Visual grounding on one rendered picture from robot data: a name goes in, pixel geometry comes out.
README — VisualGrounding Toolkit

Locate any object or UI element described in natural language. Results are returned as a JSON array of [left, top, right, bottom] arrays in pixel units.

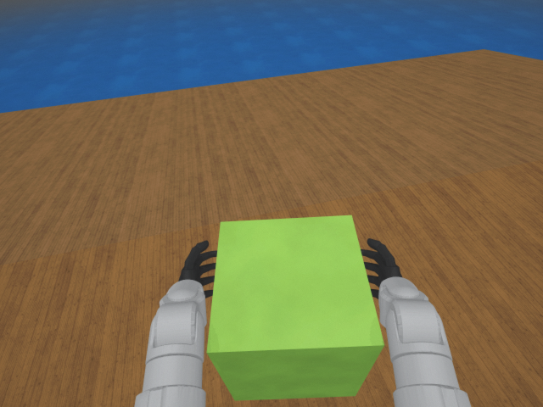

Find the robot right forearm
[[378, 276, 471, 407]]

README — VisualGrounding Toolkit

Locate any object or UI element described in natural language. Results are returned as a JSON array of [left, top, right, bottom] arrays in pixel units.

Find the right robot hand
[[361, 238, 402, 299]]

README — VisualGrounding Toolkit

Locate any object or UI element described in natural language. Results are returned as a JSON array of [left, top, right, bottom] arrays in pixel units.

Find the robot left forearm
[[134, 280, 207, 407]]

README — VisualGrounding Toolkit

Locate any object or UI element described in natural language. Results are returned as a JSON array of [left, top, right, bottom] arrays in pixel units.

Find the carton
[[207, 215, 384, 401]]

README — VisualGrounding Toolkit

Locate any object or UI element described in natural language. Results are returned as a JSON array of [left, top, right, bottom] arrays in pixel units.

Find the left robot hand
[[179, 241, 217, 298]]

